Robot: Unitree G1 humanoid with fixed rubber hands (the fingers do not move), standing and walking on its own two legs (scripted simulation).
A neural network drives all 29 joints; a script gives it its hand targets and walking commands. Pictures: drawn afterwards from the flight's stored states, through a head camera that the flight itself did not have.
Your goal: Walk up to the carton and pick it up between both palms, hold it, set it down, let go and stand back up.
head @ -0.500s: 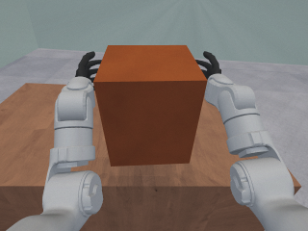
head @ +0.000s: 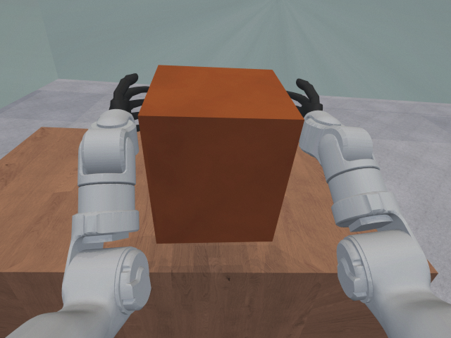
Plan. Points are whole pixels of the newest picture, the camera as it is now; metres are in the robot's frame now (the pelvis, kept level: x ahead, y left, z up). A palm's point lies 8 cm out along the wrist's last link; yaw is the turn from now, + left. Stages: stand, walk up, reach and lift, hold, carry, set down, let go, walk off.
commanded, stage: hold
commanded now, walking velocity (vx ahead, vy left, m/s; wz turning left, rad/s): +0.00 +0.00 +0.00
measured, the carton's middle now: (216, 154) +0.38 +0.01 +0.23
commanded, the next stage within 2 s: none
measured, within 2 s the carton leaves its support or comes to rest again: neither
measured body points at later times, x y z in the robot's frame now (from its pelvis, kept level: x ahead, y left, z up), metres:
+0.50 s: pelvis +0.01 +0.00 +0.00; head -0.07 +0.02 +0.44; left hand +0.39 +0.16 +0.29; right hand +0.39 -0.14 +0.31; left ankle +0.04 +0.15 -0.75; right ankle +0.01 -0.12 -0.75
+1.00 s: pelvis +0.00 +0.00 +0.00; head -0.08 +0.02 +0.44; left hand +0.38 +0.16 +0.29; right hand +0.39 -0.14 +0.29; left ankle +0.04 +0.15 -0.75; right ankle +0.01 -0.12 -0.75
